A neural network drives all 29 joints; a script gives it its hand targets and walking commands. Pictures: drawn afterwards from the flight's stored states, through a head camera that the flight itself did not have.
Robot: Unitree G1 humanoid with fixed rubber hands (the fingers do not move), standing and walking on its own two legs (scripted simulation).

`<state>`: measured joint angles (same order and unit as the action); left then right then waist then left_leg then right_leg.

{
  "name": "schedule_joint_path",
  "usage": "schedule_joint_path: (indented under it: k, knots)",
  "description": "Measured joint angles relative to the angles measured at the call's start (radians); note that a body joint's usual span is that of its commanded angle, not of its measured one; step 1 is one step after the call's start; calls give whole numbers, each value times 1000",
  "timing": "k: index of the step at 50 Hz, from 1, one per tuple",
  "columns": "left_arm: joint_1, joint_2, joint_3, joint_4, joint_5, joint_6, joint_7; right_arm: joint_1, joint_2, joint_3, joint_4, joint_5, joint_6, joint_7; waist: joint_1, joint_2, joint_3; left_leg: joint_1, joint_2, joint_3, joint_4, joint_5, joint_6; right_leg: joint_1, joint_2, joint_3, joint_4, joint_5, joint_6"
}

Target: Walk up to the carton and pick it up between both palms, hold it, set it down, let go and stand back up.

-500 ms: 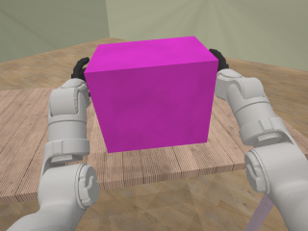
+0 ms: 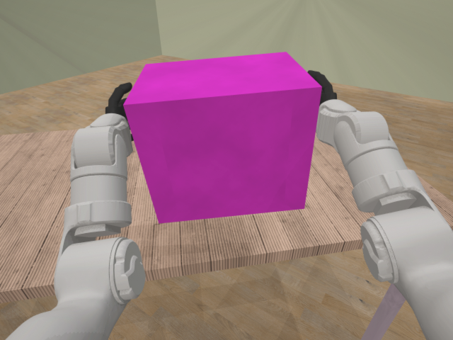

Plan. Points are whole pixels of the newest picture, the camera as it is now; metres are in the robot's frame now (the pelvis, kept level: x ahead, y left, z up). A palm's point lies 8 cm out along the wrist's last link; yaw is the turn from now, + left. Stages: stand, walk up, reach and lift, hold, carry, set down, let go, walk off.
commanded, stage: hold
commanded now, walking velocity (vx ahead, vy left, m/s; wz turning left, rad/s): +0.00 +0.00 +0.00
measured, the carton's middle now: (224, 135) +0.38 +0.00 +0.26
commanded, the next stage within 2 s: none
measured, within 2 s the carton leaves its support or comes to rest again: neither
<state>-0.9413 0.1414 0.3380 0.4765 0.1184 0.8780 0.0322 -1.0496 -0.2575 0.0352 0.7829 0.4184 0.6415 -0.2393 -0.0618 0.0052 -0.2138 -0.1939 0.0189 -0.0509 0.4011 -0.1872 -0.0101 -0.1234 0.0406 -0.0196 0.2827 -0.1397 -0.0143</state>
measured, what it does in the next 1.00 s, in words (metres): stands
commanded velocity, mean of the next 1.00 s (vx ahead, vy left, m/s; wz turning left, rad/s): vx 0.00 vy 0.00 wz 0.00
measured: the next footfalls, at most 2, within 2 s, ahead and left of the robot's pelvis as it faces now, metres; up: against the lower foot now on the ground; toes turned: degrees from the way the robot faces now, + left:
none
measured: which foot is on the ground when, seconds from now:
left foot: down 0.00-1.00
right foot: down 0.00-1.00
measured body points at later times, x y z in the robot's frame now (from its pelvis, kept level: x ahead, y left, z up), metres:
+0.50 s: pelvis +0.01 +0.00 +0.00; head -0.08 +0.02 +0.44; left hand +0.39 +0.18 +0.28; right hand +0.39 -0.16 +0.29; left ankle +0.02 +0.12 -0.75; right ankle +0.01 -0.11 -0.75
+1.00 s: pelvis +0.00 +0.00 +0.00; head -0.09 +0.02 +0.44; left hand +0.39 +0.18 +0.28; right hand +0.39 -0.16 +0.30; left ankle +0.02 +0.12 -0.75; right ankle +0.01 -0.11 -0.75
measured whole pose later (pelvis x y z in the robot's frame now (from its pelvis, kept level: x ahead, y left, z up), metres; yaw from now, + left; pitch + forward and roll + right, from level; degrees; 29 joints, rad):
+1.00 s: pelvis +0.00 +0.00 +0.00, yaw +0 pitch -1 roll -2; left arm -0.94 0.14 0.34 0.48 0.12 0.88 0.03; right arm -1.05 -0.26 0.04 0.78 0.43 0.66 -0.25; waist -0.06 0.00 -0.22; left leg -0.19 0.01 -0.07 0.40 -0.19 -0.01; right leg -0.12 0.05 -0.01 0.28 -0.14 -0.01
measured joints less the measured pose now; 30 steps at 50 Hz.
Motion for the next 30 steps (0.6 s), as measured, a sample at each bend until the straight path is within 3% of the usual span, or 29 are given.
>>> schedule_joint_path:
  k: [8, 30]
  knots:
    - [-12, 2, 9, 24, 1, 1, -4, -10, 1, -3, 12, -1, 14, -4, 4, -3, 0, 7, -1, -4, -3, -3, -1, 7, 1, 1, -1, -5, -2]
    - [28, -5, -3, -48, 4, 20, -5, 21, 5, -7, -40, 10, 25, -13, -7, -9, 5, 11, -3, -12, 5, -11, 0, 17, 4, 8, -7, -6, 1]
